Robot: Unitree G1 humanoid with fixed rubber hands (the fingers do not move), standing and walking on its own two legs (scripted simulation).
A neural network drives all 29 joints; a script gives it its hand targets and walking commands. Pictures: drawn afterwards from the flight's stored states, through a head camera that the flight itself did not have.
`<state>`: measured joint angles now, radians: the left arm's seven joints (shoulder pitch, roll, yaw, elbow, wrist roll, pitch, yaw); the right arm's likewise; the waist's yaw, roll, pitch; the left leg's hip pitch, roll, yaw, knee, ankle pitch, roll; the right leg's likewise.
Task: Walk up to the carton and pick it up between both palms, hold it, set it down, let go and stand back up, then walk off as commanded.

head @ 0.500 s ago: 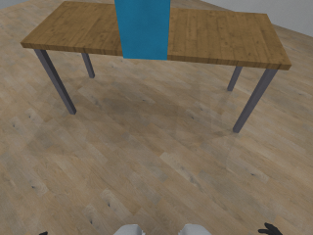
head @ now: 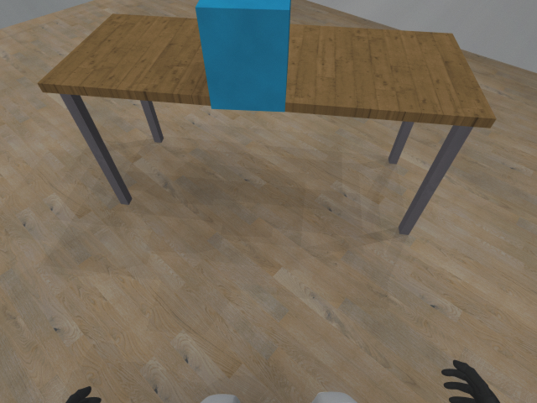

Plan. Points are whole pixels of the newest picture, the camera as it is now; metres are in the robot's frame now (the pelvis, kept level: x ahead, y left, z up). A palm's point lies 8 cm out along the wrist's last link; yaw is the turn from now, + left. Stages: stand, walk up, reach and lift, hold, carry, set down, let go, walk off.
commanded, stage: stand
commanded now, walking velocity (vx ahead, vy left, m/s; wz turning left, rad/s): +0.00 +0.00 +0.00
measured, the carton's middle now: (251, 39) +1.02 +0.06 +0.04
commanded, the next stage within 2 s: none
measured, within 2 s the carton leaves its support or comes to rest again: neither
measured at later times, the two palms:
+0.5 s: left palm out of the picture +0.09 +0.31 -0.09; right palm out of the picture +0.10 -0.32 -0.09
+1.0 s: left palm out of the picture +0.08 +0.31 -0.09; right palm out of the picture +0.09 -0.32 -0.09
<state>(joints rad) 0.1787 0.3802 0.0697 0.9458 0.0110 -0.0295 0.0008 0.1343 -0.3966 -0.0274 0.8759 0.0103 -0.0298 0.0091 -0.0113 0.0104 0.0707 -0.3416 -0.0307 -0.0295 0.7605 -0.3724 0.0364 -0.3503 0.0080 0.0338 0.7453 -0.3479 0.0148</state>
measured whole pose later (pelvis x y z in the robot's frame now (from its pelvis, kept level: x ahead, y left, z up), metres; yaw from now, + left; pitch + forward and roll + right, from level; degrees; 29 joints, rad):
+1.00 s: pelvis -0.02 -0.01 +0.01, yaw +0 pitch -1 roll +0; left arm 0.12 0.37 0.07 1.05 0.01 -0.03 -0.02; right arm 0.12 -0.39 -0.03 0.96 0.01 -0.03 0.01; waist -0.01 0.01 0.02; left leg -0.33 -0.03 -0.03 0.63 -0.28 0.03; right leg -0.35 0.01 0.04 0.64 -0.26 0.01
